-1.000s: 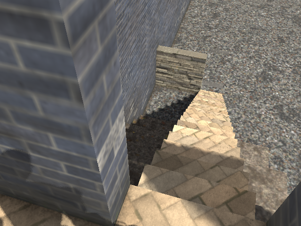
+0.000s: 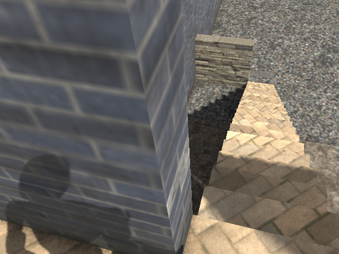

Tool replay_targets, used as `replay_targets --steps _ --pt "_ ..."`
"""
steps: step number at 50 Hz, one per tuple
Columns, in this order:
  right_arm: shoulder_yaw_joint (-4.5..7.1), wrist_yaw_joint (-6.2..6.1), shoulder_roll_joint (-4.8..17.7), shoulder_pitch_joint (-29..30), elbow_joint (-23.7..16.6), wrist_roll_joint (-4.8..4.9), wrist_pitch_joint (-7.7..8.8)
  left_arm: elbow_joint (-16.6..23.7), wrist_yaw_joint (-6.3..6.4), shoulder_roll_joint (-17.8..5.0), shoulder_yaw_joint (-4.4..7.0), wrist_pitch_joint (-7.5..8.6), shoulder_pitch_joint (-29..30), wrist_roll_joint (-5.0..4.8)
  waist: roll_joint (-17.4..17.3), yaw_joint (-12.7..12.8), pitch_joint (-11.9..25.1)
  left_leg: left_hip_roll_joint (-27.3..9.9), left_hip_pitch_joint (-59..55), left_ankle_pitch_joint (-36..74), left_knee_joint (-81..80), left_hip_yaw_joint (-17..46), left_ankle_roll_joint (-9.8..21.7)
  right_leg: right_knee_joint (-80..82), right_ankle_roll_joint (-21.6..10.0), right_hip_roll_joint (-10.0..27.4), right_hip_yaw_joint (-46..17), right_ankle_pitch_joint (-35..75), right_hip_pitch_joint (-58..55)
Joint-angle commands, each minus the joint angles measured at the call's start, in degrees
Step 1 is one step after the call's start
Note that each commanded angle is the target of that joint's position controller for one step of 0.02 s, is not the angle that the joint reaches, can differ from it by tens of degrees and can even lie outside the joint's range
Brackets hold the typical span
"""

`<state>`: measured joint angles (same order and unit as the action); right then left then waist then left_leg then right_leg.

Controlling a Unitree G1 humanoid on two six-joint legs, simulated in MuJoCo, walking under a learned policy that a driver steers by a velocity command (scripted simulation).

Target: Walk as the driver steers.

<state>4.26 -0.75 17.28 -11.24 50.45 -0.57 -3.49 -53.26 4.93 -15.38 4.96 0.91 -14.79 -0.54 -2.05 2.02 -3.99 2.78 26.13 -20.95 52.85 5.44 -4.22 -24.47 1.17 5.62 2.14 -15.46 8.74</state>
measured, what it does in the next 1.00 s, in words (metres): steps on the spot, turning right: left foot, then right foot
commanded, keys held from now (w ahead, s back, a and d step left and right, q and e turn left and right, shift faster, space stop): w+e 0.82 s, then w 0.18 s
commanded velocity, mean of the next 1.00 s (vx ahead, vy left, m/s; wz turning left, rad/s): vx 0.04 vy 0.11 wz -0.45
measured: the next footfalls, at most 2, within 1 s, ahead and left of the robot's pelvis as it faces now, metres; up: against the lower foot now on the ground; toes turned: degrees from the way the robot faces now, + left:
left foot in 0.12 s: +0.08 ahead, +0.17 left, +0.00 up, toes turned -5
right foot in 0.74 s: -0.04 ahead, -0.07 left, +0.00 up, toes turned -28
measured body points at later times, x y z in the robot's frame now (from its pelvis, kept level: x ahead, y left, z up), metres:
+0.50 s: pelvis +0.03 +0.10 -0.01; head +0.07 +0.09 +0.44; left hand +0.25 +0.32 -0.12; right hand +0.03 -0.18 -0.14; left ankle +0.04 +0.18 -0.75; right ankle -0.03 +0.00 -0.68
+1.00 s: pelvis +0.00 +0.05 -0.01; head +0.03 +0.02 +0.43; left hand +0.29 +0.20 -0.09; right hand -0.02 -0.28 -0.12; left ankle +0.06 +0.19 -0.68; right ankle -0.02 -0.03 -0.75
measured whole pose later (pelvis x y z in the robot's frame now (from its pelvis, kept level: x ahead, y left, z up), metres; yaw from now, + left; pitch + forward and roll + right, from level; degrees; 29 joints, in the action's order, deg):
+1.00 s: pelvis +0.00 +0.05 -0.01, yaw -30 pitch +2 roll +1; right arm 6.1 -0.4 19.1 -7.4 42.5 1.2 -0.3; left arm -31.8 0.3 -15.8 3.6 -3.5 -8.3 0.8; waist -1.3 -0.8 -2.8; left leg -2.7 30.5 -21.5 62.5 0.9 -5.1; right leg -31.7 -4.1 -3.1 0.0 -14.7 18.7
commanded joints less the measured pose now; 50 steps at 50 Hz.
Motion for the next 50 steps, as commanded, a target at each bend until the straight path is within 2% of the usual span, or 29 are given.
replay_targets --steps 1,3,4,5,6,7,8,9,10,11,13,15,17,20,22,26,31,34,36,37,38,39,40,42,43,44,45,47,50 --pt "-0.94 0.37 -0.14 -1.06 -2.87 -0.02 0.37 3.83 -0.55 -12.38 2.68 0.01 2.72 -0.07 15.72 -0.46 1.48 -0.43 -9.53 0.94 -12.50 -5.46 -0.23 7.59 -10.81 8.04 -6.94 20.70 4.17" --pt "-0.15 0.36 2.07 -4.68 -1.58 0.34 0.43 4.38 -0.86 -12.24 2.35 -0.52 3.50 -0.40 14.82 -2.25 1.32 0.04 -15.46 7.77 -22.29 -6.21 1.24 6.66 -9.82 8.60 -9.39 17.11 4.91" --pt "0.35 0.27 2.87 -8.06 -0.23 0.24 0.66 4.49 -0.88 -11.36 1.85 -0.59 4.42 -0.56 14.74 -4.05 1.02 0.21 -19.44 12.30 -29.08 -6.81 2.36 5.30 -8.80 8.00 -10.22 14.49 5.63" --pt "1.32 0.20 5.22 -9.49 -0.33 0.18 1.15 4.04 -0.73 -9.50 1.14 -0.94 3.04 -0.24 11.85 -4.83 2.74 -0.99 -24.00 18.20 -31.91 -5.85 3.82 2.20 -6.89 6.27 -10.42 11.52 6.81" --pt "2.22 0.16 9.19 -11.47 -0.72 -0.42 1.54 4.15 -0.83 -6.23 0.14 -1.13 0.35 0.80 0.65 -4.05 7.44 -10.38 -30.52 33.98 -31.76 3.29 6.81 -9.95 -3.06 0.63 -5.39 -2.70 9.39" --pt "2.21 -0.09 11.81 -10.82 -1.55 -2.57 1.69 5.66 -0.60 -2.45 -0.53 -1.17 -1.53 1.39 -14.54 -0.98 8.89 -19.26 -26.46 42.95 -31.98 11.38 15.18 -24.79 0.40 -6.38 -2.72 -22.40 13.52" --pt "2.31 -0.48 10.52 -9.28 -2.74 -3.10 2.24 6.16 0.07 -6.22 0.64 -1.45 -0.44 -0.73 -16.05 -2.08 9.05 -20.64 -18.62 33.59 -35.34 13.17 20.20 -41.18 0.87 -6.93 -4.51 -25.82 13.17" --pt "1.56 -0.97 7.55 -6.28 -3.64 -2.60 2.68 5.78 0.22 -8.78 1.54 -1.87 0.10 -1.42 -11.78 -1.22 6.45 -18.71 -15.52 28.42 -35.79 9.57 19.31 -48.96 -0.01 -6.66 -6.55 -24.23 15.45" --pt "1.03 -1.47 5.66 -3.31 -4.21 -1.82 2.89 5.18 0.40 -8.59 1.83 -2.42 0.06 -0.99 -7.30 0.17 4.77 -16.59 -14.53 25.24 -35.49 5.82 17.32 -51.31 -0.31 -6.28 -7.20 -20.74 17.21" --pt "0.60 -1.82 4.43 -1.72 -4.65 -1.15 3.12 4.78 0.59 -8.10 2.02 -2.88 -0.11 -0.41 -5.26 0.86 3.44 -15.64 -14.64 24.46 -35.40 3.53 16.33 -51.44 -0.13 -5.97 -7.46 -17.17 18.23" --pt "-0.18 -2.53 2.35 -3.41 -4.46 -1.43 3.52 5.43 0.19 -6.13 1.79 -3.17 0.33 -0.39 -4.47 0.49 3.70 -15.19 -16.78 30.15 -34.69 0.84 17.18 -49.75 0.59 -6.83 -6.44 -12.85 17.51" --pt "-0.21 -3.13 2.58 -5.57 -4.12 -1.65 4.14 7.34 -0.54 -4.81 1.43 -2.85 2.66 -0.48 -4.97 -0.32 3.80 -16.16 -20.76 35.11 -33.87 0.30 18.67 -45.56 0.93 -6.88 -5.25 -12.47 18.66" --pt "0.33 -3.46 3.88 -8.19 -2.72 -0.42 5.13 10.13 -0.86 -4.07 1.27 -4.12 5.35 -0.62 -2.33 -1.59 4.18 -20.79 -25.32 35.16 -33.51 3.96 20.60 -43.15 0.30 -6.61 -8.71 -12.12 21.35" --pt "0.71 -3.80 4.67 -7.22 -3.24 -0.48 4.87 13.68 -2.30 -4.05 0.84 -5.28 9.40 -0.47 -1.86 -2.54 3.47 -22.40 -27.26 33.32 -33.30 3.76 21.63 -37.84 -0.63 -5.69 -7.56 -12.85 23.89" --pt "0.87 -3.78 4.75 -7.32 -3.69 0.05 4.45 15.32 -2.74 -3.68 0.82 -4.72 9.30 -0.87 -3.40 -2.73 4.15 -22.98 -27.43 37.31 -32.73 2.54 22.31 -36.71 -0.37 -4.09 -6.17 -13.68 23.63" --pt "1.60 -4.12 6.71 -4.27 -5.06 -0.20 3.58 18.98 -3.31 -2.37 0.34 -5.30 12.31 -0.96 -1.64 -3.17 5.03 -22.14 -24.06 38.79 -31.86 -1.42 21.20 -32.34 0.39 -1.94 -2.74 -10.58 21.16" --pt "2.27 -3.00 8.15 -1.07 -7.06 -0.01 3.54 22.34 -4.38 -3.03 0.79 -5.92 13.52 -1.09 -3.64 -3.02 6.78 -21.49 -21.65 34.83 -30.05 -6.34 19.03 -28.32 -0.05 -0.74 0.16 -8.74 18.31" --pt "2.56 -2.19 8.90 -0.03 -8.42 1.04 2.51 23.89 -5.99 -3.67 1.34 -5.73 14.18 -1.96 -2.80 -3.51 7.32 -22.67 -20.46 29.71 -27.83 -7.44 17.15 -22.05 -1.20 -1.75 3.36 -6.80 15.72" --pt "2.56 -2.16 9.08 2.43 -9.35 1.63 2.44 23.77 -6.82 -3.96 2.00 -5.58 10.99 -1.96 -2.88 -0.98 7.89 -21.76 -16.89 24.45 -24.44 -10.09 13.69 -11.84 -3.10 -3.30 5.21 -1.00 8.64" --pt "2.30 -1.98 7.49 0.35 -8.64 1.46 2.44 23.19 -6.49 -5.90 3.00 -5.30 8.08 -1.72 0.34 -0.33 9.22 -18.90 -13.61 19.47 -18.51 -13.32 10.53 -6.48 -4.87 -4.81 3.59 3.80 2.20" --pt "1.87 -1.77 4.80 -0.77 -9.05 0.62 2.41 23.45 -5.60 -12.33 4.90 -4.69 4.05 -1.35 14.69 0.05 9.52 -12.04 -1.84 4.19 -1.00 -18.92 4.99 0.21 -9.79 3.48 -12.17 23.29 -6.71" --pt "1.74 -1.52 4.29 2.36 -13.38 0.24 3.18 24.84 -5.81 -16.21 4.69 -3.45 3.15 0.72 25.52 -0.52 12.71 -1.83 14.18 -20.12 15.66 -12.62 1.03 3.02 -22.80 16.10 -35.31 31.01 -10.18" --pt "3.28 -1.32 7.22 3.34 -12.30 0.94 3.89 24.98 -6.85 -14.33 3.91 -2.35 2.62 1.84 14.65 1.42 14.36 -3.69 12.95 -18.58 24.91 -3.16 0.50 4.23 -23.36 15.81 -32.42 26.30 -6.11" --pt "3.87 -0.87 7.83 2.83 -10.89 2.08 3.74 25.50 -6.38 -10.49 2.28 -2.55 10.13 0.78 7.54 -3.11 6.23 -6.02 14.18 -9.48 24.90 -3.06 0.68 3.52 -16.85 9.35 -20.45 18.78 0.91" --pt "4.02 -1.06 8.29 1.57 -10.20 1.47 3.23 26.38 -6.08 -8.59 1.54 -2.76 13.02 0.04 6.70 -4.61 5.75 -6.52 12.25 -6.04 22.81 -2.73 0.18 2.91 -14.97 7.45 -18.25 18.69 3.56" --pt "3.94 -0.83 8.46 2.53 -10.39 0.63 3.17 27.21 -5.64 -8.44 1.15 -2.83 13.71 1.21 6.69 -4.69 6.19 -5.89 9.44 -2.73 23.83 -3.40 -0.28 2.90 -15.12 6.52 -16.71 20.21 6.44" --pt "3.68 -0.47 7.49 1.72 -10.16 0.66 3.27 27.42 -5.33 -8.76 1.15 -2.74 13.28 1.92 6.33 -4.96 7.37 -5.56 7.51 -0.76 23.03 -3.79 -0.58 2.98 -15.63 5.79 -15.87 20.49 7.16" --pt "3.02 0.23 5.95 3.44 -10.85 2.30 3.73 26.80 -4.36 -8.78 1.05 -3.09 11.17 1.48 5.79 -3.68 8.10 -5.72 7.69 1.58 15.22 -4.25 -0.95 1.60 -15.85 4.30 -14.31 19.96 3.82" --pt "1.29 1.09 3.57 4.83 -11.65 1.89 4.22 25.90 -3.99 -9.40 1.26 -4.03 8.30 1.46 7.57 -1.99 9.68 -5.92 3.97 -1.36 0.66 -4.44 -1.28 -0.22 -16.17 3.74 -14.89 18.56 1.04"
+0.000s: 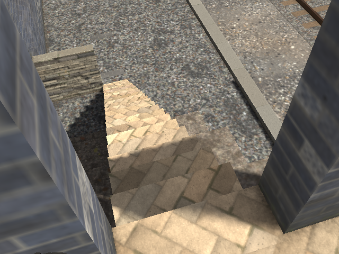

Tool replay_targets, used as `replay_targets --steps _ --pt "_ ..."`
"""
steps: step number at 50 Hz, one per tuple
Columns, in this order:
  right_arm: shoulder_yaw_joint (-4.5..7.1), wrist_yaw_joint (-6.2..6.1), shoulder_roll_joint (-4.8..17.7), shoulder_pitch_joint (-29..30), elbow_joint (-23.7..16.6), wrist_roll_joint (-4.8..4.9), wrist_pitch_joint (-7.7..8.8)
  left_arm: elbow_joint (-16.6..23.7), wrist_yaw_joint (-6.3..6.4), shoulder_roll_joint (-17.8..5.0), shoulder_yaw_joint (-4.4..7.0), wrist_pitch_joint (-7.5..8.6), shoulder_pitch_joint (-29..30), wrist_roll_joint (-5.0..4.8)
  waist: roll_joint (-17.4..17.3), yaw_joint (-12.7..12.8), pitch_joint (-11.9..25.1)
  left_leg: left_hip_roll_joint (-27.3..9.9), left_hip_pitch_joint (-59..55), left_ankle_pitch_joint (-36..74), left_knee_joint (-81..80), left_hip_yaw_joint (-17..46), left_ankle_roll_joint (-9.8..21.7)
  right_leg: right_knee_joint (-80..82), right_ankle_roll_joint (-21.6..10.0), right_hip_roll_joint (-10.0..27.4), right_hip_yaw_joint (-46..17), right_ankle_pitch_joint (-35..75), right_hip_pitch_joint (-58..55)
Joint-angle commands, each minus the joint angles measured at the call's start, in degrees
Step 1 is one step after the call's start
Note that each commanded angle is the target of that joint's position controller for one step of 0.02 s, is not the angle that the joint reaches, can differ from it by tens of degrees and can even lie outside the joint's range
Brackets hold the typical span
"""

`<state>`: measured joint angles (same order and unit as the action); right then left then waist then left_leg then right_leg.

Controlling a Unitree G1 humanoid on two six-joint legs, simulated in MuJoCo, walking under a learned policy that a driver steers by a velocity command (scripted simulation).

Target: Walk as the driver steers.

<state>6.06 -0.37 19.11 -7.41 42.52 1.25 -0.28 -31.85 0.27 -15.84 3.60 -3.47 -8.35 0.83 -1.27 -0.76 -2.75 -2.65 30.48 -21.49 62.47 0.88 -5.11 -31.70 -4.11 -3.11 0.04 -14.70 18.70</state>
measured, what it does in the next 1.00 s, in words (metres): steps on the spot: left foot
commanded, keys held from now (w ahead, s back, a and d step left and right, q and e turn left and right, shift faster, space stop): w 1.00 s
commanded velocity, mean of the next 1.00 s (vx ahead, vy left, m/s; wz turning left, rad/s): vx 0.14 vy -0.03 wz -0.07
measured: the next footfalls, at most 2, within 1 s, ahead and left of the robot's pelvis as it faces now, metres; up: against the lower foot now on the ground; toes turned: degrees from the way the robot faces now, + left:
left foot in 0.12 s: +0.05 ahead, +0.14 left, +0.00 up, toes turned +0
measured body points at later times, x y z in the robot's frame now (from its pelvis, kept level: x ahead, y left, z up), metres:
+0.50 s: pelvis +0.00 -0.03 +0.00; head +0.01 -0.04 +0.45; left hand +0.17 +0.22 -0.09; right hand +0.17 -0.28 -0.10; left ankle +0.01 +0.14 -0.73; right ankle -0.01 -0.13 -0.73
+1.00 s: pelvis +0.08 +0.02 -0.01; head +0.10 +0.03 +0.44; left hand +0.12 +0.30 -0.12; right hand +0.26 -0.24 -0.09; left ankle +0.16 +0.14 -0.72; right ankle -0.01 -0.13 -0.73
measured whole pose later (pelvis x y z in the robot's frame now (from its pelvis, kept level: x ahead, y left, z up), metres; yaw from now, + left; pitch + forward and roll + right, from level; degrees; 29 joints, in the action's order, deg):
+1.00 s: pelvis +0.08 +0.02 -0.01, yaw -2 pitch +2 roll -2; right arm 2.8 1.6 15.1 -9.0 39.1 0.6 5.7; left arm -37.3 0.5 -16.3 3.1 -0.6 -25.1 -0.1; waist -0.6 3.8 0.9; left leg -3.3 28.4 -11.0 39.1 -1.0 -0.5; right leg -31.5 -2.3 -1.4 -4.6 -24.0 9.4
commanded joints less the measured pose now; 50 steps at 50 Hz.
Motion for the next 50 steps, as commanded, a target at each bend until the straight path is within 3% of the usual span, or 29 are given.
replay_targets --steps 1,4,5,6,7,8,9,10,12,14,15,16,17,18,20,23,35,36,37,38,39,41,42,44,45,46,48,49,50 --pt "-0.75 0.98 1.79 1.18 -3.83 0.09 1.22 4.42 0.48 -9.31 2.76 0.19 1.40 0.15 7.57 1.45 8.59 -0.12 -2.53 -2.45 -12.39 -0.46 -0.10 6.77 -11.05 12.53 -13.36 15.77 -8.45" --pt "-0.51 1.49 3.28 -0.05 -3.81 0.34 1.79 4.34 0.01 -8.39 2.13 0.37 1.49 -0.36 8.12 1.24 7.99 0.96 -9.16 -0.06 -22.57 -1.88 1.45 6.37 -10.01 12.69 -16.30 10.78 -6.14" --pt "-0.64 1.57 2.74 -2.34 -3.08 -0.23 2.02 4.31 0.15 -7.05 1.49 0.41 2.93 -0.80 7.74 -0.57 8.14 1.38 -14.49 6.27 -29.93 -2.65 2.59 5.44 -8.14 11.64 -15.68 9.71 -3.72" --pt "-0.83 1.68 2.77 -4.46 -2.79 -1.60 2.41 3.80 0.36 -5.16 0.91 0.71 2.22 -0.94 5.75 -1.66 8.85 -0.16 -21.83 17.61 -35.69 -0.21 4.30 3.39 -4.59 9.34 -14.17 7.70 0.14" --pt "-0.07 1.49 7.25 -5.12 -3.48 -2.79 2.71 3.81 0.64 -3.24 0.51 0.94 -0.44 -0.21 -3.53 0.72 9.33 -8.86 -24.89 26.52 -37.51 9.49 8.40 -5.77 0.18 3.57 -8.70 0.10 4.30" --pt "-0.64 1.83 6.79 -1.33 -3.68 -2.97 2.97 4.93 0.50 -4.86 1.19 0.83 -0.22 -0.72 -14.98 2.94 7.21 -16.57 -16.29 21.79 -41.79 21.79 18.45 -9.22 3.28 0.27 -5.84 -9.69 3.90" --pt "-1.46 1.67 3.51 5.10 -6.04 -2.47 3.46 4.45 0.59 -6.91 1.95 0.73 0.84 -0.57 -14.56 3.19 5.05 -17.22 -13.28 19.22 -43.31 22.62 20.27 -13.69 4.46 1.22 -6.48 -12.33 2.28" --pt "-1.60 1.29 2.79 5.76 -6.29 -2.04 3.72 4.24 0.47 -7.22 2.38 0.68 1.26 -0.47 -13.03 2.80 4.97 -16.08 -14.39 18.87 -43.04 20.60 19.19 -15.63 4.80 1.04 -5.84 -12.50 3.26" --pt "-0.83 0.91 4.78 4.08 -5.80 -0.88 3.96 3.69 0.26 -5.54 2.39 0.29 1.28 -0.43 -8.43 2.22 4.94 -14.73 -18.58 22.55 -40.64 17.82 17.21 -14.97 5.31 2.53 -5.74 -13.15 5.81" --pt "-0.88 0.68 3.94 4.32 -5.82 -0.34 3.28 2.47 -0.41 -2.57 1.60 0.33 -0.77 -0.89 -6.80 3.19 6.09 -11.28 -19.34 25.76 -37.68 12.35 14.58 -6.05 5.38 3.34 -3.45 -8.83 1.86" --pt "-1.04 0.75 2.93 4.12 -5.94 -0.14 2.65 1.74 -0.66 -1.54 1.30 0.41 -1.71 -1.04 -6.55 3.41 6.79 -8.65 -18.58 25.30 -36.17 9.12 12.49 0.99 5.17 2.69 -1.94 0.21 -2.34" --pt "-1.04 0.79 2.11 1.87 -5.75 -0.33 2.27 2.02 -0.85 -2.16 1.36 0.34 -0.78 -0.75 -5.34 1.87 7.67 -6.45 -18.21 22.09 -34.87 7.17 10.34 2.81 4.69 2.78 -3.32 8.67 -5.13" --pt "-1.14 0.85 1.40 0.24 -5.99 -0.84 2.19 3.42 -0.98 -5.02 1.81 0.33 0.27 -0.39 -0.78 0.03 8.15 -3.27 -16.94 13.49 -31.70 4.39 7.83 4.37 3.06 5.72 -8.26 17.43 -5.92" --pt "-1.22 1.13 0.37 -2.40 -6.24 -1.43 2.53 3.14 -1.17 -7.15 1.98 0.25 1.88 -0.39 8.88 -4.01 8.85 0.17 -16.24 7.40 -31.01 -0.11 4.63 4.07 -0.53 7.43 -11.08 13.89 -4.45" --pt "-1.08 1.20 1.20 1.50 -6.32 -1.48 3.16 3.97 -1.65 -3.01 0.64 0.49 2.15 0.30 7.87 -1.54 5.49 0.38 -16.30 7.68 -30.35 -1.44 2.23 7.63 -1.67 7.55 -12.70 4.70 -1.81" --pt "-1.51 1.74 -0.54 2.61 -6.26 -1.23 3.09 4.06 -0.92 -4.16 0.60 0.95 0.59 0.34 5.30 -1.14 5.44 -0.65 -16.07 11.25 -32.36 -0.22 2.46 7.36 -0.57 7.11 -11.72 6.18 -3.84" --pt "-0.97 1.52 1.21 1.41 -3.27 -1.21 3.39 4.40 -0.04 -2.49 -0.20 0.60 -2.04 0.31 2.18 -0.12 5.29 -1.93 -15.64 14.14 -35.24 0.01 1.53 7.38 -0.63 5.86 -10.23 10.51 -9.06" --pt "-0.15 1.53 3.25 0.31 -3.20 2.31 3.73 4.24 -0.17 -7.81 1.81 1.53 -9.58 -1.78 4.06 4.15 10.69 1.86 -8.98 -9.48 -28.53 -4.90 3.24 12.57 -4.17 8.50 -15.51 -30.89 -13.41" --pt "-0.98 1.66 1.55 8.38 -6.53 2.35 4.46 4.92 -0.46 -9.61 1.64 2.28 -9.14 -1.83 8.84 6.39 0.16 2.54 2.82 -4.07 -21.10 -6.19 3.15 19.20 -7.49 14.19 -25.69 -35.71 -10.45" --pt "-1.18 1.51 1.30 12.77 -8.91 2.10 4.86 3.47 -0.28 -10.07 1.69 3.18 -12.46 -1.34 10.77 8.21 -3.22 0.20 11.99 -8.16 -10.93 -1.36 4.11 23.21 -11.18 19.41 -35.13 -35.46 -11.06" --pt "-1.06 1.68 0.74 11.58 -9.36 2.04 5.39 2.22 0.26 -9.25 1.44 4.42 -14.74 -1.01 9.83 7.23 -4.05 -2.27 20.01 -7.78 -3.10 2.74 5.39 22.19 -12.76 21.01 -38.35 -31.24 -15.87" --pt "-1.22 1.96 0.14 4.16 -7.31 1.43 6.52 1.27 0.70 -5.71 0.61 5.59 -16.50 -0.84 7.76 5.53 1.34 -4.09 25.72 -3.11 3.38 4.30 7.15 17.33 -12.51 19.31 -32.72 -20.35 -24.37" --pt "-1.49 2.16 -0.10 1.71 -5.91 0.70 6.63 1.43 0.90 -4.49 0.14 4.88 -14.64 -0.38 5.89 4.29 3.17 -4.29 22.94 -2.23 3.10 3.54 6.57 16.61 -12.37 17.15 -28.57 -15.35 -22.37" --pt "-2.61 2.94 -1.19 2.31 -5.98 -0.48 6.68 2.23 0.91 -4.78 0.15 3.79 -9.49 -0.28 5.19 2.90 3.05 -3.39 12.86 1.14 -6.03 -0.19 4.96 17.14 -10.81 13.04 -19.76 -7.99 -12.11" --pt "-2.89 3.13 -1.62 4.19 -6.93 -1.14 6.72 1.70 0.83 -6.47 0.79 4.05 -8.69 -0.54 6.02 2.84 1.59 -2.60 6.70 2.84 -11.03 -1.87 4.48 16.95 -10.24 11.64 -16.25 -5.40 -6.49" --pt "-3.01 3.23 -1.52 3.82 -7.03 -0.95 6.69 1.06 0.72 -7.68 1.22 4.33 -8.87 -0.96 7.31 2.59 1.72 -1.48 1.05 4.04 -15.34 -2.95 4.22 16.22 -9.66 10.91 -14.29 -3.81 -2.90" --pt "-2.21 3.19 0.60 0.70 -7.05 -0.09 6.54 -1.20 0.52 -8.84 1.57 4.92 -11.04 -1.55 9.29 1.63 2.80 0.36 -7.41 7.20 -21.15 -3.63 4.55 14.43 -9.20 12.34 -14.51 -2.40 -0.31" --pt "0.20 0.54 3.64 -12.31 -3.68 0.14 6.15 -2.20 -0.11 -5.07 0.57 3.20 -9.91 -1.57 12.87 -3.82 3.77 1.96 -17.74 13.92 -30.60 -3.56 4.73 0.88 -5.90 6.48 -6.65 3.56 -0.22" --pt "1.73 -0.54 7.99 -19.70 -1.69 -1.66 6.27 -2.71 -0.38 -2.48 -0.35 2.65 -12.94 -0.17 6.02 -4.92 9.17 -0.58 -31.06 24.01 -29.20 -0.18 4.60 -12.11 -1.93 2.81 -4.44 3.39 7.26"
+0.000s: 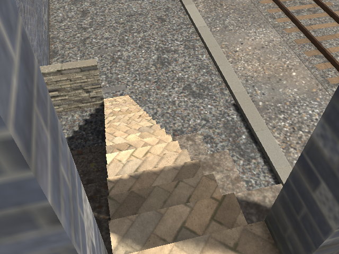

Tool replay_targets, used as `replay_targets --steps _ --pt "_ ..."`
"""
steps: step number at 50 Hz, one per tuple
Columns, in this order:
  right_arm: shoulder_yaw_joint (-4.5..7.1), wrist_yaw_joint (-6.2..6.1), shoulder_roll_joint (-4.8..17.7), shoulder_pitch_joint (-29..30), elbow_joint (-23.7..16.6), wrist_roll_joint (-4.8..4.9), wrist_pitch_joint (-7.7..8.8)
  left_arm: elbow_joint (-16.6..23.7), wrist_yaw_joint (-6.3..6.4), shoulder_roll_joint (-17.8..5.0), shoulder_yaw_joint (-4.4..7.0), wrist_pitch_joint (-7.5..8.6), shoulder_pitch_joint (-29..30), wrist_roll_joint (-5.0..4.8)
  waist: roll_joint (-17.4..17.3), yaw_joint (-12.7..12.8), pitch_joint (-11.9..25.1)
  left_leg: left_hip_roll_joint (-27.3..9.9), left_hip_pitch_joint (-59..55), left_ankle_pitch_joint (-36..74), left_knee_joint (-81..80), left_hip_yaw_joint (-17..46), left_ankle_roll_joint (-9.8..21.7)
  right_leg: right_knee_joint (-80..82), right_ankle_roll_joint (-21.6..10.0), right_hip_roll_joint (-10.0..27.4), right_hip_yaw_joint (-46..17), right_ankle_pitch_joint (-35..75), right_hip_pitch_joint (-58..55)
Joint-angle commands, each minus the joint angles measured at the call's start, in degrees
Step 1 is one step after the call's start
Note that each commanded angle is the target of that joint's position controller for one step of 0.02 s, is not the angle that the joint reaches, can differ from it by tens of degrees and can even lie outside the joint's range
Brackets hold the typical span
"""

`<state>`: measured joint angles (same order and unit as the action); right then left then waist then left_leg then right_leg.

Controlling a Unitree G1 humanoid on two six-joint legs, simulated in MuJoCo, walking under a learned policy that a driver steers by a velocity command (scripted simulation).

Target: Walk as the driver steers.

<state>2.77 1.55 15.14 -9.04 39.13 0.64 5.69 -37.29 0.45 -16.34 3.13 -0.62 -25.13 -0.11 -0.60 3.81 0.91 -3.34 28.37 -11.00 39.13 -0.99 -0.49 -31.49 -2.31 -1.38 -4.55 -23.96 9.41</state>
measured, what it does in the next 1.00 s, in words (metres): steps to the right: left foot, then right foot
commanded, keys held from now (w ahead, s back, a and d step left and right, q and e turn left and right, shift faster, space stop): w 1.00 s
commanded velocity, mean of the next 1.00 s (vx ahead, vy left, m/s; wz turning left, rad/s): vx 0.11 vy -0.31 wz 0.00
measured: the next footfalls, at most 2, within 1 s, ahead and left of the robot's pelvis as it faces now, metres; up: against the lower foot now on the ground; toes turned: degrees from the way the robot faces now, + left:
left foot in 0.02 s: +0.12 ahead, +0.13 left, +0.00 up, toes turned +2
right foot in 0.56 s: +0.13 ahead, -0.26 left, +0.00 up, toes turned +3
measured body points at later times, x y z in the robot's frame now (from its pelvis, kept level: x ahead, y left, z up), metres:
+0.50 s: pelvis +0.06 -0.07 +0.01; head +0.09 -0.04 +0.46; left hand +0.15 +0.18 -0.12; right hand +0.10 -0.39 -0.08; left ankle +0.08 +0.13 -0.73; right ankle +0.09 -0.25 -0.68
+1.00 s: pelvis +0.12 -0.20 +0.00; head +0.13 -0.16 +0.44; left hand +0.16 +0.06 -0.15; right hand +0.26 -0.46 -0.09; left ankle +0.15 -0.13 -0.73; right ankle +0.07 -0.30 -0.66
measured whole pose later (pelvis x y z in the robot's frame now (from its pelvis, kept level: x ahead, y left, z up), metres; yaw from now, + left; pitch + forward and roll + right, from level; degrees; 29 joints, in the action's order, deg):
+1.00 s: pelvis +0.12 -0.20 +0.00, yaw +1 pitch +0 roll -1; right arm 2.7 -2.8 13.4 -12.7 39.9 -1.0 0.2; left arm -42.9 -0.6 -15.1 3.0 -3.7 -20.9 0.1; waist 3.8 1.5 -1.6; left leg 1.7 20.2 -18.1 37.6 -4.1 5.9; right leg -62.6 -0.4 -9.4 -4.7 -30.1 23.9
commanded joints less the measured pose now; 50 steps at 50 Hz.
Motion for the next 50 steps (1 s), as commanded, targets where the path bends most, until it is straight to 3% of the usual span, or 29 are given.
replay_targets --steps 1,2,3,4,5,6,7,10,13,19,20,22,25,27,28,29,30,31,32,33,38,41,44,45,46,47,48,49,50 --pt "6.32 -3.10 19.08 -23.78 0.00 -2.62 0.33 4.52 0.03 0.71 -0.58 -0.95 4.54 2.73 -10.12 -8.72 7.49 -17.71 -32.15 20.67 -13.05 28.46 4.31 -33.81 0.59 -5.95 -1.97 -14.47 26.02" --pt "5.05 -4.03 18.39 -21.63 -2.03 -3.40 0.44 1.99 -0.37 -0.63 0.56 -1.48 -3.10 1.43 -9.70 -5.54 10.97 -27.88 -30.93 44.77 -17.42 49.90 12.60 -52.09 3.35 -11.79 -16.78 -18.23 27.73" --pt "4.72 -4.08 16.03 -14.91 -2.44 -2.09 0.24 0.02 -0.61 -4.12 1.65 -2.26 -6.77 -0.17 -9.49 -1.28 9.13 -28.62 -26.60 36.98 -17.79 46.95 16.82 -62.97 5.00 -10.75 -16.20 -14.11 31.47" --pt "3.88 -4.59 11.66 -11.72 -2.31 -0.47 -0.49 -0.01 -0.37 -6.24 2.40 -2.96 -4.06 0.19 -8.25 -1.10 4.41 -23.82 -23.67 26.87 -16.76 37.07 13.97 -67.71 4.97 -8.55 -14.26 -8.86 34.82" --pt "3.46 -5.57 9.50 -10.55 -1.95 0.04 -1.82 0.83 -0.23 -7.08 2.54 -3.69 -0.27 1.25 -5.32 -1.47 3.14 -19.62 -19.66 15.56 -16.36 28.23 10.44 -67.83 4.36 -6.44 -13.12 -2.12 35.36" --pt "2.76 -6.17 7.28 -8.43 -2.39 0.49 -2.92 2.01 -0.40 -7.22 2.74 -4.46 2.20 0.79 -4.63 -0.17 1.16 -15.51 -14.53 4.59 -16.84 22.20 7.91 -64.20 3.97 -4.53 -12.55 2.51 33.24" --pt "2.87 -6.31 7.51 -6.38 -2.79 0.61 -3.41 1.78 -0.83 -7.33 2.93 -4.42 2.16 -0.16 -5.63 0.35 -0.91 -12.86 -11.26 -0.59 -18.38 18.06 6.91 -62.14 4.28 -4.40 -10.82 5.31 30.91" --pt "3.48 -7.58 9.15 -11.81 -0.92 -0.65 -3.66 0.70 -0.03 -5.25 2.60 -4.70 0.38 0.63 -7.92 -0.69 -2.91 -12.94 -10.66 7.93 -19.21 14.07 8.18 -57.61 6.07 -6.99 -9.34 4.56 27.69" --pt "4.09 -8.25 10.06 -14.50 0.50 0.06 -3.77 1.44 0.91 -4.03 2.39 -4.69 2.51 1.43 -9.78 -2.02 -2.09 -14.31 -15.97 14.36 -18.54 13.09 9.15 -53.38 6.89 -6.71 -9.40 3.86 29.22" --pt "5.14 -8.74 12.68 -14.90 2.43 0.19 -5.90 3.41 0.71 -0.97 0.75 -4.98 5.28 1.25 -14.58 -2.74 -3.52 -16.21 -20.47 2.93 -22.86 14.52 9.04 -34.79 7.77 0.29 -3.96 5.97 28.87" --pt "5.15 -8.60 13.26 -12.60 2.03 -0.36 -6.66 3.38 0.31 -0.74 0.53 -4.88 3.88 1.18 -16.28 -2.27 -3.17 -15.64 -19.30 0.68 -23.43 14.04 8.66 -29.67 7.76 1.95 -2.35 6.36 25.25" --pt "5.75 -8.50 15.04 -9.86 1.51 0.03 -7.57 3.72 -0.67 0.34 0.09 -4.49 3.85 0.64 -18.33 -2.26 -4.14 -14.95 -15.34 -0.81 -24.99 12.06 7.32 -20.51 6.92 3.55 -0.45 5.04 17.52" --pt "6.64 -8.21 16.49 -4.98 0.32 1.41 -8.24 1.23 -1.95 -2.18 1.85 -3.28 -1.94 -0.67 -17.31 -0.31 -3.25 -12.84 -10.63 -2.43 -23.85 9.69 5.69 -5.91 4.71 2.80 2.61 8.30 3.20" --pt "5.04 -8.24 11.30 -5.75 1.66 1.92 -7.70 -2.56 -1.66 -2.80 3.21 -2.88 -8.33 -0.55 -8.79 2.21 -2.46 -9.54 -9.69 -3.47 -13.81 7.07 5.01 6.90 2.48 0.24 4.23 11.75 -4.69" --pt "3.61 -7.08 7.06 -9.23 1.89 0.54 -7.46 -1.11 -1.42 -7.31 4.37 -2.48 -6.23 0.17 6.84 1.09 -1.23 -1.46 -4.85 -16.80 4.30 -0.01 2.26 11.18 -0.40 6.83 -4.42 24.69 -8.16" --pt "2.70 -7.12 2.93 -9.07 -0.67 -1.40 -7.15 0.65 -2.16 -14.14 4.80 -1.98 -5.86 1.26 25.71 -2.15 -0.92 8.96 8.18 -33.57 21.09 -1.01 0.07 10.29 -9.66 16.14 -19.01 37.70 -8.67" --pt "3.11 -7.92 5.45 -6.52 -1.58 1.39 -6.51 0.88 -3.31 -12.50 4.57 -0.54 -6.06 2.03 30.66 0.72 -1.01 9.21 7.45 -34.83 33.80 4.76 2.52 18.98 -16.34 16.63 -24.15 26.51 -0.42" --pt "4.29 -7.67 9.86 -4.50 -1.66 2.51 -5.93 -0.32 -3.10 -8.28 3.58 0.29 -2.93 0.88 23.72 -1.01 -4.10 7.53 10.38 -29.96 38.25 5.64 4.74 18.72 -15.12 14.67 -20.32 15.16 0.30" --pt "4.34 -7.33 10.50 -2.83 -1.03 1.28 -5.81 -0.99 -2.52 -6.33 3.09 0.03 0.16 -0.37 16.14 -2.12 -5.51 5.44 13.43 -24.03 37.65 3.41 5.76 16.59 -12.40 13.08 -15.89 12.46 -0.92" --pt "3.97 -7.15 9.65 -2.75 -0.14 0.05 -5.93 -1.13 -1.66 -5.19 2.58 -0.45 1.93 -0.98 12.40 -2.70 -5.43 3.98 12.77 -19.24 36.37 2.21 5.65 15.67 -11.08 11.60 -12.74 13.20 -1.28" --pt "2.23 -6.32 5.75 -1.55 -0.05 -0.23 -5.53 -3.91 1.60 -2.95 1.68 -0.49 -1.53 0.15 10.56 -1.86 -4.37 4.82 10.12 -11.22 25.83 -0.27 5.39 14.68 -14.70 11.63 -10.13 22.18 -2.24" --pt "0.98 -5.50 3.37 -1.37 -1.18 -0.14 -5.32 -4.11 1.35 -5.20 1.83 -0.86 0.67 0.71 9.93 -2.84 -1.96 3.91 0.05 -8.53 10.50 -1.80 6.59 12.82 -14.70 10.93 -8.64 23.87 1.25" --pt "1.93 -5.01 4.92 -5.26 -0.91 0.38 -5.39 -2.61 -0.14 -5.18 1.33 -1.49 3.06 -0.17 8.97 -4.29 -1.46 4.23 -12.12 -3.45 2.07 -2.28 7.62 9.60 -13.81 10.22 -10.32 24.64 7.60" --pt "2.61 -4.93 4.86 -7.93 -0.44 0.23 -5.50 -1.77 -0.77 -4.23 0.88 -2.00 4.58 -0.73 6.00 -6.38 -0.56 4.74 -16.29 0.97 -5.69 -3.52 8.11 6.81 -12.35 9.18 -10.26 29.50 8.20" --pt "3.10 -4.67 5.35 -9.19 -0.46 -1.01 -5.06 -1.49 -1.10 -3.84 0.77 -1.80 4.95 -0.89 0.89 -7.96 1.72 4.26 -23.55 7.88 -11.13 -2.74 8.47 -1.39 -9.54 5.39 -6.62 30.05 11.39" --pt "4.46 -4.75 11.13 -13.32 -0.84 -2.33 -5.03 0.31 -1.05 -3.00 0.59 -1.88 3.95 0.43 -12.99 -7.99 5.18 -10.79 -31.11 17.03 -16.29 16.75 13.51 -21.75 -3.44 -2.45 -1.03 9.77 19.27" --pt "3.83 -4.67 13.83 -11.45 -2.35 -2.76 -5.17 -1.13 -1.07 -6.39 1.86 -2.00 -2.53 1.01 -16.01 -4.34 8.07 -24.81 -28.86 28.20 -18.79 35.55 24.26 -41.60 2.95 -8.25 -2.92 -16.17 24.57" --pt "3.22 -4.34 11.59 -8.05 -3.20 -2.43 -4.76 -1.50 -1.13 -8.30 2.84 -2.31 -3.05 0.33 -10.96 -2.63 4.55 -25.59 -20.97 13.94 -22.62 39.86 26.08 -50.90 4.71 -8.31 -6.34 -14.31 28.11" --pt "2.41 -4.31 7.83 -5.24 -3.36 -1.46 -4.53 -1.17 -0.62 -8.49 3.27 -3.14 -0.34 0.18 -5.86 -1.67 -2.32 -21.33 -16.22 3.45 -22.72 33.13 21.80 -56.60 5.67 -6.67 -7.27 -9.49 30.61"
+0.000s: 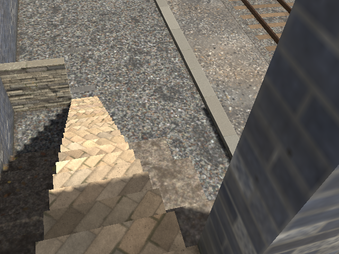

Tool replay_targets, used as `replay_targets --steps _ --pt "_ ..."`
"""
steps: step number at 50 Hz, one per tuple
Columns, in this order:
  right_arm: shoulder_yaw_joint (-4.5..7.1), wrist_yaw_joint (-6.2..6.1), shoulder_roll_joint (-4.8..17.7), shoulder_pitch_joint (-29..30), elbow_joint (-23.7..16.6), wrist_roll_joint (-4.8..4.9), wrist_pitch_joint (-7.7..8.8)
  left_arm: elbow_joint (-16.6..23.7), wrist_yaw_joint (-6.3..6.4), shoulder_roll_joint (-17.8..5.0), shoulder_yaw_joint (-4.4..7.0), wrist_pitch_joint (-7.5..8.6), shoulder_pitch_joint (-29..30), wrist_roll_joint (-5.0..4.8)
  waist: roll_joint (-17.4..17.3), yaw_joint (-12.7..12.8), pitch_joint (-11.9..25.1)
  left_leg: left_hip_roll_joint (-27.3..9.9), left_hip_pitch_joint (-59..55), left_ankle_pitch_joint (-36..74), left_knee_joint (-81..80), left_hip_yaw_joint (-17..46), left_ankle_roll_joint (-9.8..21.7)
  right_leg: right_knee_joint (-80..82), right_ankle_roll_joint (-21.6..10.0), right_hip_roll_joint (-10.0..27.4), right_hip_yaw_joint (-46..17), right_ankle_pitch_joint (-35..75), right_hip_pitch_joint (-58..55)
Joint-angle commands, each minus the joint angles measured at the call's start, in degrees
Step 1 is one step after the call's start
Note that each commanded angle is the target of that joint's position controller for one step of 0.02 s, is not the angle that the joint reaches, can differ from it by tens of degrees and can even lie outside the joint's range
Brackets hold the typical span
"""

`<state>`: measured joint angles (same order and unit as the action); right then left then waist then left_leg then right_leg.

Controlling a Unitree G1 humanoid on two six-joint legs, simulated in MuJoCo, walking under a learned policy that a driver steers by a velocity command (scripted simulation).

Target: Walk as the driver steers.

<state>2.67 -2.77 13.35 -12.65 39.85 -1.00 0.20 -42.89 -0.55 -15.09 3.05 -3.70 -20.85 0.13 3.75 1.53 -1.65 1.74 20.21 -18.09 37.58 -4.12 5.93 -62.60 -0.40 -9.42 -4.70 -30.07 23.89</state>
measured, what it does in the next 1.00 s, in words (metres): steps to the right, turning left: right foot, then left foot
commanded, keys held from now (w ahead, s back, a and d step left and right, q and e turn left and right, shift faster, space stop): w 0.10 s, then w+q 0.90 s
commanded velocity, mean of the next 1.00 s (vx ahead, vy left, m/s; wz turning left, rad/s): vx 0.04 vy -0.25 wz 0.40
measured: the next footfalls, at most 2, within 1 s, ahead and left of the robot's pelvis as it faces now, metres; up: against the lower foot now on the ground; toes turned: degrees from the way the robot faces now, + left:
right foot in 0.34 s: +0.08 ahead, -0.22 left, +0.00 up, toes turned +8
left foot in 0.80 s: +0.04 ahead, -0.06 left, +0.00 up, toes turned +22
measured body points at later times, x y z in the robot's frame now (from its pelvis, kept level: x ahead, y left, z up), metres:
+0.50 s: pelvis +0.02 -0.12 +0.02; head +0.05 -0.13 +0.47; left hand +0.04 +0.14 -0.10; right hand +0.21 -0.39 -0.09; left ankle -0.04 -0.01 -0.62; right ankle +0.04 -0.23 -0.72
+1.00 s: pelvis +0.02 -0.17 +0.01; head +0.05 -0.13 +0.46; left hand +0.05 +0.15 -0.09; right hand +0.27 -0.35 -0.08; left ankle +0.00 -0.07 -0.72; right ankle +0.03 -0.32 -0.57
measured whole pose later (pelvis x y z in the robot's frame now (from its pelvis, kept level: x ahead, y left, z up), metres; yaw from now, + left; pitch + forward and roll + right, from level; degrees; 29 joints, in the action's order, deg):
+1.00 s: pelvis +0.02 -0.17 +0.01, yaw +27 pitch +1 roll -1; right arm 0.7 -2.7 16.0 -11.3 34.7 -0.6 -2.8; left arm -35.1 1.8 -16.8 5.3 -3.7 -9.6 -1.3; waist 1.5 -1.3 -3.8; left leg 3.0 19.9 -14.7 33.3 4.1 3.5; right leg -86.3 6.9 -2.4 -2.9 -20.0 35.2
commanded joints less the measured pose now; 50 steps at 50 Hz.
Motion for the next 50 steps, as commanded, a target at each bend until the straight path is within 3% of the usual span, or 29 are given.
replay_targets --steps 1,3,5,9,11,14,15,16,17,18,19,20,21,22,23,26,28,32,35,38,39,40,41,42,43,44,45,48,50 --pt "2.15 -0.30 8.20 0.77 -4.25 0.51 0.60 4.93 0.60 -8.82 3.28 -0.93 -3.35 0.17 -7.25 1.46 -2.72 -22.15 -4.06 4.47 -21.59 29.65 11.26 -26.21 4.06 2.34 -7.10 1.60 15.96" --pt "2.18 -0.93 8.45 2.24 -5.12 -0.13 0.27 5.65 0.14 -7.02 3.03 -1.59 -2.48 0.05 -8.73 1.91 -3.84 -16.40 -0.20 6.37 -20.47 20.14 7.88 -25.23 5.08 1.15 -6.76 7.79 12.26" --pt "2.56 -1.59 9.47 0.32 -5.62 -0.76 0.26 6.18 -0.14 -4.57 2.26 -1.43 -1.56 -0.93 -10.41 1.02 -1.97 -14.69 -2.42 12.70 -19.12 15.09 8.06 -21.56 6.24 0.27 -5.53 9.37 10.89" --pt "3.86 -1.85 13.01 -2.63 -5.62 0.18 -0.62 7.67 0.38 0.02 0.08 -1.50 1.51 0.45 -12.56 0.43 0.98 -14.06 -9.76 14.14 -18.22 16.18 8.10 -1.20 7.90 5.49 0.14 6.86 9.33" --pt "4.65 -1.31 14.61 -0.98 -7.08 0.67 -1.55 7.88 -0.06 1.81 -0.97 -0.93 2.63 0.36 -14.88 -0.59 0.98 -12.74 -5.72 12.08 -18.61 16.07 7.01 11.03 7.44 7.14 3.23 5.96 1.61" --pt "5.27 -0.94 15.60 -0.94 -8.02 1.74 -2.56 6.71 -0.88 -0.79 0.25 0.57 -0.27 -0.19 -16.47 -0.39 1.29 -14.99 -4.11 10.81 -18.76 21.69 6.03 26.41 4.81 8.38 2.37 11.71 -6.77" --pt "4.82 -0.75 14.64 -0.73 -8.19 2.91 -2.08 4.86 -0.48 -1.66 1.06 0.73 -3.44 -0.70 -14.96 1.17 1.52 -15.12 -3.94 7.63 -17.61 22.54 5.15 35.36 3.36 8.71 3.53 16.93 -11.39" --pt "4.33 -0.59 12.93 -1.53 -7.88 3.22 -1.70 4.03 -0.19 -1.39 1.38 0.83 -4.43 -0.16 -13.46 1.83 1.87 -13.26 -2.84 6.93 -16.04 22.32 4.03 42.52 1.90 7.76 4.76 21.20 -16.01" --pt "3.83 -0.41 10.69 -3.93 -6.93 2.85 -1.29 4.11 -0.03 -3.41 2.11 0.93 -5.34 0.51 -9.48 2.17 4.37 -9.72 -0.48 0.36 -11.03 19.98 1.18 44.61 -0.28 11.11 1.45 25.50 -22.51" --pt "2.59 -0.09 5.59 -5.38 -7.36 1.18 -1.47 5.08 0.26 -7.64 2.42 1.20 -5.38 0.97 4.75 1.31 7.85 -1.47 4.26 -17.96 5.16 13.14 -2.77 43.59 -5.00 23.55 -10.34 40.93 -28.20" --pt "3.70 -1.27 7.35 -2.16 -9.66 2.65 -1.36 4.80 -0.20 -10.60 3.00 1.32 -4.10 2.87 14.91 1.33 4.09 5.35 7.02 -25.33 20.15 9.65 -5.93 46.66 -14.80 27.35 -15.11 32.75 -13.51" --pt "4.77 -1.81 10.80 -1.56 -8.89 3.53 -1.39 6.12 -0.31 -8.98 2.65 1.53 -0.10 2.33 13.42 1.00 0.85 4.25 9.18 -23.86 32.20 9.52 -5.43 49.35 -17.31 25.72 -13.79 22.89 -10.42" --pt "5.17 -1.75 11.89 -0.69 -8.02 3.12 -1.51 5.77 0.04 -5.52 1.68 1.62 2.41 1.13 8.93 0.26 -0.97 3.81 12.63 -19.12 37.38 9.80 -5.07 48.00 -15.49 23.08 -10.09 19.94 -10.48" --pt "4.99 -1.95 10.83 -1.51 -6.47 2.40 -1.95 6.01 0.59 -3.83 1.02 1.65 3.78 0.18 4.44 -0.45 -0.67 3.85 14.41 -14.77 39.33 10.22 -5.24 46.44 -13.68 21.27 -7.31 19.28 -12.68" --pt "4.52 -1.88 9.61 -1.49 -6.45 1.88 -2.20 5.45 1.09 -2.63 0.46 1.65 4.13 -0.69 3.55 -0.63 -1.83 3.79 16.05 -11.27 40.28 10.46 -5.53 45.48 -13.68 21.19 -6.05 22.75 -13.70" --pt "2.79 -1.56 6.62 2.01 -8.11 2.05 -2.19 4.48 3.54 -1.59 0.09 1.47 1.04 0.53 4.00 -0.30 -1.97 2.86 17.84 -8.52 37.54 9.05 -6.03 42.26 -14.96 23.00 -5.28 32.11 -17.28" --pt "2.11 -1.22 5.94 3.17 -9.08 2.11 -2.35 4.53 4.57 -2.95 0.63 1.30 -0.60 0.76 3.67 0.59 -0.31 2.03 18.07 -8.52 33.68 7.72 -6.24 40.94 -16.15 24.34 -5.19 34.67 -19.64" --pt "0.82 0.14 4.22 5.41 -10.64 2.43 -3.15 5.12 4.34 -5.82 2.08 1.29 -0.15 0.38 2.47 1.16 1.95 -2.13 13.56 -9.23 19.50 4.70 -5.12 37.73 -15.43 26.11 -4.97 38.22 -18.04" --pt "1.48 0.30 5.99 5.98 -11.11 3.61 -3.47 6.20 3.23 -6.85 2.81 1.64 2.39 -0.18 3.65 1.07 3.79 -1.99 7.19 -7.75 12.62 0.84 -4.10 36.76 -14.26 24.91 -2.71 38.54 -14.74" --pt "1.82 0.84 5.91 4.02 -10.53 3.50 -3.95 6.38 2.25 -6.82 2.85 1.69 5.08 -0.91 1.39 -1.50 5.80 -0.69 -0.67 -1.18 1.52 -1.86 -2.48 32.80 -12.22 22.98 0.51 34.49 -11.55" --pt "1.14 1.07 4.12 -0.58 -7.82 3.33 -3.57 7.59 2.33 -6.01 2.80 1.44 6.78 -2.65 0.49 -3.32 6.21 0.70 -4.88 1.76 -6.78 -1.48 -1.11 29.52 -10.83 20.84 2.74 30.69 -10.57" --pt "2.00 1.02 7.10 -2.69 -7.92 2.57 -2.95 7.38 2.53 -4.77 2.61 1.56 4.67 -2.61 -6.25 -4.06 7.64 -2.63 -14.07 12.09 -11.46 6.76 0.39 19.17 -6.34 16.60 6.92 23.49 -2.99" --pt "4.18 1.43 17.57 -3.08 -8.71 0.24 -2.48 11.80 2.65 -5.27 2.35 2.09 8.33 -1.89 -27.77 -4.66 7.43 -19.69 -18.63 22.92 -16.20 37.16 12.70 2.32 0.92 5.92 11.49 2.60 15.58" --pt "2.94 1.34 14.79 -3.39 -8.55 -1.06 -2.19 10.73 2.54 -7.78 3.49 2.27 9.24 -1.29 -21.21 -5.92 11.57 -25.86 -16.70 27.63 -18.58 42.87 19.49 -15.31 4.57 6.20 0.89 -7.55 16.64" --pt "1.53 1.26 12.33 -0.21 -8.60 -1.02 -1.92 10.00 2.24 -9.12 4.33 1.54 8.84 -2.22 -14.18 -4.05 7.48 -23.76 -12.99 25.98 -17.60 36.80 17.86 -22.96 5.81 6.79 -1.13 -4.42 18.10" --pt "1.04 1.05 11.26 2.10 -8.88 -0.29 -1.78 9.64 2.61 -7.58 4.08 0.62 8.41 -2.11 -9.49 -2.51 3.28 -18.90 -10.58 22.24 -16.10 31.01 14.47 -27.06 6.42 7.06 -0.57 -0.54 19.70" --pt "0.67 0.66 10.95 4.67 -9.15 0.54 -1.92 9.91 2.87 -7.63 4.11 -0.02 7.39 -1.15 -6.45 -0.74 1.46 -16.16 -8.94 22.19 -14.70 27.74 11.95 -27.21 6.89 8.03 -0.91 3.29 20.11" --pt "-0.30 -0.32 10.08 6.46 -10.46 0.24 -1.98 10.46 2.25 -4.84 3.12 0.08 6.92 -1.39 -7.61 -0.30 2.41 -10.90 -5.84 25.55 -13.47 23.57 10.53 -28.67 7.64 7.14 1.12 11.51 15.30" --pt "0.15 -0.66 10.50 5.03 -10.57 0.42 -2.01 10.79 2.45 -3.50 2.40 0.70 7.70 -1.53 -8.56 -1.37 3.96 -9.31 -8.70 28.03 -12.26 22.60 9.74 -19.20 8.58 7.62 1.69 13.75 14.15"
